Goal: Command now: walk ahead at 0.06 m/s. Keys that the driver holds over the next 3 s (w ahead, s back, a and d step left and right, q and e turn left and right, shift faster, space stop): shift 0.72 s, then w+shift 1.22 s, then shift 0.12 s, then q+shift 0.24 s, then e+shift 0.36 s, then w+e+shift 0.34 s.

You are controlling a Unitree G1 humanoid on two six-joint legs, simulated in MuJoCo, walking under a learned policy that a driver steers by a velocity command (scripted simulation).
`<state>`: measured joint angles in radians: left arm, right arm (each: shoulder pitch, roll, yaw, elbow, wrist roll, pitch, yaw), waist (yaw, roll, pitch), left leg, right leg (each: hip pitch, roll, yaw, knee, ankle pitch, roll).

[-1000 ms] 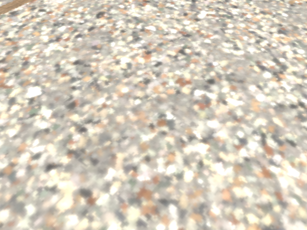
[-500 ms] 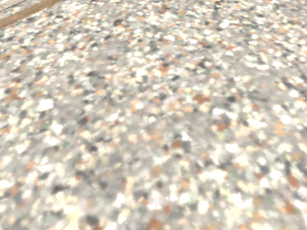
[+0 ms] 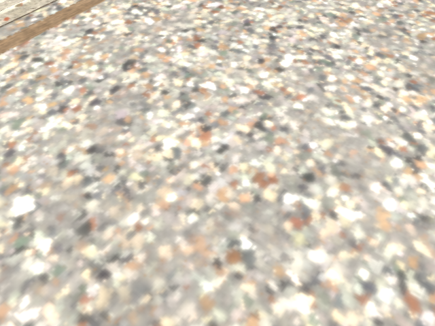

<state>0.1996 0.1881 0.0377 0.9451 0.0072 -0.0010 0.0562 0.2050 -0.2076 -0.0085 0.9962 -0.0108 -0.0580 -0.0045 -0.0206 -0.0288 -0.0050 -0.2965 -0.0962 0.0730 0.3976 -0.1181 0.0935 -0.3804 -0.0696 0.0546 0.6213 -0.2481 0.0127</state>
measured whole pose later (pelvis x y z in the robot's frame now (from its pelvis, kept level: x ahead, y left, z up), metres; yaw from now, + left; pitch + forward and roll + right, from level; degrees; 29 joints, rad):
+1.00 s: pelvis +0.10 -0.05 +0.01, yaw +0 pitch +2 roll +0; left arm 0.20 0.21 0.07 1.01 0.02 -0.06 -0.02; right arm 0.37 -0.23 -0.06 1.07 -0.02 -0.07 -0.01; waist -0.03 0.04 -0.06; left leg -0.12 0.01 0.01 0.31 -0.23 0.03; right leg -0.45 -0.08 -0.04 0.75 -0.31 -0.03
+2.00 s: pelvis +0.81 -0.07 -0.02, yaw +1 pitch +2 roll +0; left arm -0.08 0.21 -0.01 0.75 0.03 -0.09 -0.06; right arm 0.54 -0.19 -0.02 1.04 0.00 -0.13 0.01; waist -0.10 -0.01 0.06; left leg 0.29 -0.09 0.06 0.04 -0.35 0.07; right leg -0.71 -0.05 -0.12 0.57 0.14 -0.11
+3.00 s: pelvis +1.21 -0.12 -0.01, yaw -16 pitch +4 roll +2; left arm 0.43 0.25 0.07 0.87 0.03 0.01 -0.03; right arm 0.04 -0.26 -0.06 0.75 -0.07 -0.02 0.03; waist 0.11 0.04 -0.06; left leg -0.58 0.09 0.03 1.14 -0.36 -0.04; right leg -0.27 0.01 -0.04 0.63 -0.43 -0.08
